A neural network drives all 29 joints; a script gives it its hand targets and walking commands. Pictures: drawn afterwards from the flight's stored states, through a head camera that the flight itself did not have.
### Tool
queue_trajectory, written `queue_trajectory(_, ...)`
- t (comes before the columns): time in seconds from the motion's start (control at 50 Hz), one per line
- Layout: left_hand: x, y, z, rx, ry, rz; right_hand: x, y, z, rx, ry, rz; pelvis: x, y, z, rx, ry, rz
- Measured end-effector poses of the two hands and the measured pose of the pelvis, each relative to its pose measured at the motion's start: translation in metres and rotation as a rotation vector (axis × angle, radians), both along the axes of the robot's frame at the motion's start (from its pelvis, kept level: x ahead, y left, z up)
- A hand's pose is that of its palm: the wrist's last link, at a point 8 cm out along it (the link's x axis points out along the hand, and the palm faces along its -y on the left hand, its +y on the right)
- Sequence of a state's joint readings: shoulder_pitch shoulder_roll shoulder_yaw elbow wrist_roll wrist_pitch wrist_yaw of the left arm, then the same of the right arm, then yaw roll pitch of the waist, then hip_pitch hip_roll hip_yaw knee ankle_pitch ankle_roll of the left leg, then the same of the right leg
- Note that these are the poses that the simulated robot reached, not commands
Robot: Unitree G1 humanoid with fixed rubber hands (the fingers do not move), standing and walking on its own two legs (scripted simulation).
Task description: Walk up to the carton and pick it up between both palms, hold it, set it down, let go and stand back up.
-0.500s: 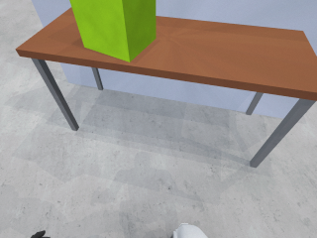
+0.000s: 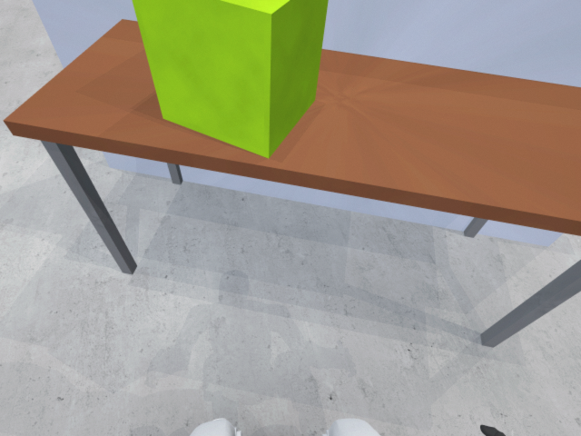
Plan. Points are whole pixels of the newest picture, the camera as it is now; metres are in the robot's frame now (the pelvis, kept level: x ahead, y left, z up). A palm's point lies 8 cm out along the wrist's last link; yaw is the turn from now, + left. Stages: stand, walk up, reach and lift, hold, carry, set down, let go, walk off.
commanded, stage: walk up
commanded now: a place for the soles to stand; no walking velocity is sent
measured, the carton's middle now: (239, 50) +0.81 +0.09 +0.11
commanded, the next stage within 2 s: none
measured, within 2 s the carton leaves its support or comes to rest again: neither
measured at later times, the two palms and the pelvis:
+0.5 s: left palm (42, 349) +0.25 +0.36 -0.09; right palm (441, 360) +0.24 -0.27 -0.12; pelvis +0.18 +0.04 -0.01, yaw -5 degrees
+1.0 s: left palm (40, 240) +0.45 +0.44 -0.09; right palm (382, 301) +0.33 -0.18 -0.11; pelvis +0.34 +0.14 +0.00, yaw -10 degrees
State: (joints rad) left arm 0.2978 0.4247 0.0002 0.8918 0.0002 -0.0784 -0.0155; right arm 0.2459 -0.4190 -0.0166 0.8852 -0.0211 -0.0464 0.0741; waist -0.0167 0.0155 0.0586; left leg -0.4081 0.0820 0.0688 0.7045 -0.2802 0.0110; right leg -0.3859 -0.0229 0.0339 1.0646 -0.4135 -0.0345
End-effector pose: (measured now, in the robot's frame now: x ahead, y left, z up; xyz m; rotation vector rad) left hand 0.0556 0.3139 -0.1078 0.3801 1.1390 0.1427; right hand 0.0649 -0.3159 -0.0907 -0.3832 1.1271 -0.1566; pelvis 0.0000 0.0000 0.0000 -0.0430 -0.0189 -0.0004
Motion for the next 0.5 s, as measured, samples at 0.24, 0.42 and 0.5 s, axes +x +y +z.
queue_trajectory(0.24, 0.12, 0.026, 0.024, 0.048, -0.012, -0.075, 0.063, 0.026, -0.005, 0.032, 0.018, -0.077, 0.089, 0.026, 0.01, 0.058, 0.011, -0.068)
queue_trajectory(0.42, 0.184, 0.031, 0.019, 0.087, -0.057, -0.072, 0.144, 0.036, -0.034, 0.075, -0.038, -0.083, 0.155, 0.03, -0.01, 0.038, -0.038, -0.081)
queue_trajectory(0.5, 0.199, 0.048, 0.02, 0.094, -0.042, -0.065, 0.172, 0.049, -0.031, 0.076, -0.052, -0.08, 0.18, 0.043, -0.009, 0.018, -0.048, -0.081)
